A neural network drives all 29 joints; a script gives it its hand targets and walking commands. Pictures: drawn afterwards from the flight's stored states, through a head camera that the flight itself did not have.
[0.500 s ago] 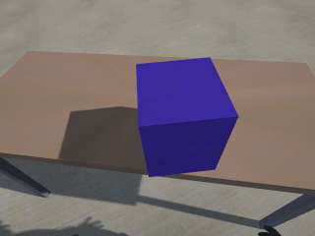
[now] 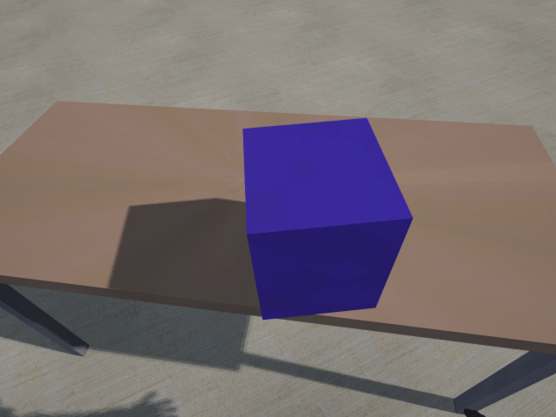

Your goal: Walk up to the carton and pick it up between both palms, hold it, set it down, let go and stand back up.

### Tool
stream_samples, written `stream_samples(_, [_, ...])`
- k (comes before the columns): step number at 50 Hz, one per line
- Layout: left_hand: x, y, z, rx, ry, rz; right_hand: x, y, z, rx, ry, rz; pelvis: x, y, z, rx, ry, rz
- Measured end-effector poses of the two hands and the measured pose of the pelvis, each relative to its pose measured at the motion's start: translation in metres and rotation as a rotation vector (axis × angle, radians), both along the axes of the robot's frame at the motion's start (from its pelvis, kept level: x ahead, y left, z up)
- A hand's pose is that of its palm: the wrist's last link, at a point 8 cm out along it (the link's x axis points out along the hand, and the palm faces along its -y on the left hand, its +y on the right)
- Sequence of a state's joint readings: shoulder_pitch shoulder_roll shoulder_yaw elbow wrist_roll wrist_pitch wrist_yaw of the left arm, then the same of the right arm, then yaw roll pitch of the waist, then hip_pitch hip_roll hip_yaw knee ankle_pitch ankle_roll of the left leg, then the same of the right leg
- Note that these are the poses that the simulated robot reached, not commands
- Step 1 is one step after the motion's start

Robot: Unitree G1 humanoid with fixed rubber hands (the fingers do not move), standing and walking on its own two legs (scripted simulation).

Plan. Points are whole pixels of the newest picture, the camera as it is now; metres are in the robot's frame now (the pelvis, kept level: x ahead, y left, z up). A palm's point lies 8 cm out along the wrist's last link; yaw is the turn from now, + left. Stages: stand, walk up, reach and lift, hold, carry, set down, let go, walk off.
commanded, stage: stand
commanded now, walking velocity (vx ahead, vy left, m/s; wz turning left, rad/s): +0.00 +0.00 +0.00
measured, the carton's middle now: (312, 223) +0.41 -0.03 +0.03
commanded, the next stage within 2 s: walk up in 0.22 s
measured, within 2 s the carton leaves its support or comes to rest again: neither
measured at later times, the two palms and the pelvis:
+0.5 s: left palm out of the picture +0.07 +0.28 -0.12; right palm out of the picture +0.08 -0.29 -0.12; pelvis +0.00 +0.00 +0.00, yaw -1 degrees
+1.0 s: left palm out of the picture +0.12 +0.32 -0.13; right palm out of the picture +0.07 -0.27 -0.14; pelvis +0.01 +0.03 -0.02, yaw -6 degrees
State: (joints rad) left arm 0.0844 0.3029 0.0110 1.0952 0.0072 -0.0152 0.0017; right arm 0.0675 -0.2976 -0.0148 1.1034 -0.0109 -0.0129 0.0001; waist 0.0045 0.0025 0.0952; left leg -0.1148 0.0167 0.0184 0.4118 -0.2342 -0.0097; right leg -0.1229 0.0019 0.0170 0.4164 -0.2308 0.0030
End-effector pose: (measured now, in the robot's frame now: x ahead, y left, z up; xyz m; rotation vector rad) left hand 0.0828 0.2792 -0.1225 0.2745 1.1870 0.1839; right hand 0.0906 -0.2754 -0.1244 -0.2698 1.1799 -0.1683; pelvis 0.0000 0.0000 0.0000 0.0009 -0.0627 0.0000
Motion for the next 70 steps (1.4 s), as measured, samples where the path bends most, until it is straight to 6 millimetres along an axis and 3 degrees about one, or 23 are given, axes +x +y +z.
stream_samples(23, [-0.013,0.000,0.004,0.013,0.032,0.003,-0.015,-0.009,0.001,0.001,0.037,-0.017,-0.002,-0.005,0.004,-0.003,0.006,-0.005])
stream_samples(30, [-0.015,0.011,0.005,0.045,0.045,-0.041,-0.018,-0.012,-0.003,-0.009,0.032,-0.051,0.002,0.006,0.000,-0.015,0.017,-0.035])
stream_samples(39, [0.009,0.036,0.003,0.080,0.029,-0.081,-0.030,0.002,-0.008,-0.008,0.060,-0.095,0.010,0.023,-0.007,0.005,0.018,-0.062])
stream_samples(48, [0.033,0.043,-0.003,0.103,0.004,-0.137,-0.024,0.009,-0.017,-0.002,0.017,-0.137,0.012,0.031,-0.017,0.008,0.004,-0.096])
stream_samples(59, [0.036,0.058,-0.009,0.128,-0.013,-0.174,-0.017,0.011,-0.026,-0.023,-0.035,-0.150,0.011,0.045,-0.032,0.008,0.000,-0.116])
stream_samples(64, [0.043,0.064,-0.010,0.143,-0.004,-0.184,-0.031,0.016,-0.025,-0.028,-0.042,-0.164,0.010,0.049,-0.032,0.004,-0.014,-0.147])
stream_samples(70, [0.051,0.057,-0.012,0.130,-0.034,-0.208,-0.052,0.013,-0.032,-0.022,-0.005,-0.205,0.011,0.043,-0.036,-0.017,-0.030,-0.165])
